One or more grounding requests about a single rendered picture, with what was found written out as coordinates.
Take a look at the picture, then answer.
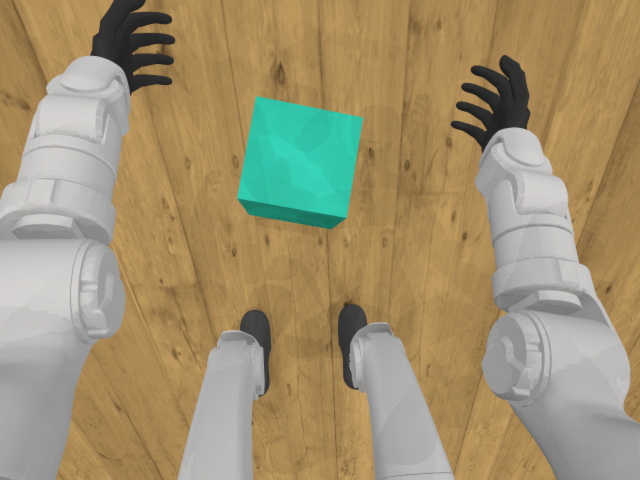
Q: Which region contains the right robot shin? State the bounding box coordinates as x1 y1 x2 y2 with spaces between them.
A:
349 322 406 373

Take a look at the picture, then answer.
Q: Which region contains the left robot hand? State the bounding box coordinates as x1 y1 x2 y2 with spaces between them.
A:
90 0 175 96

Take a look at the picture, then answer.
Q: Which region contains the right robot hand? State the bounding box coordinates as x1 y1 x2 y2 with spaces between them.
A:
451 55 531 154

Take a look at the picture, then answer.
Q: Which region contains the robot left forearm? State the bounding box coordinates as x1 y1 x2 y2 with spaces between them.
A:
0 56 131 246

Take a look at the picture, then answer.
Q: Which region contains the carton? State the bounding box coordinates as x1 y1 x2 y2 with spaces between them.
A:
237 96 363 229

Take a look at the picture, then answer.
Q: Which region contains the robot right upper arm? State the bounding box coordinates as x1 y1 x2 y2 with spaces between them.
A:
482 309 640 480

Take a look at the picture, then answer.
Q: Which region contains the robot right forearm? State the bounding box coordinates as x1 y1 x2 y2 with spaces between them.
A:
475 128 630 396

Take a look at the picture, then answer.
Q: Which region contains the robot left upper arm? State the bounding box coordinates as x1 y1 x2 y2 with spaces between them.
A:
0 239 126 480

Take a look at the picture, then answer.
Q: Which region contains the robot right thigh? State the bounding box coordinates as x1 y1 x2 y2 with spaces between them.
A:
350 332 455 480

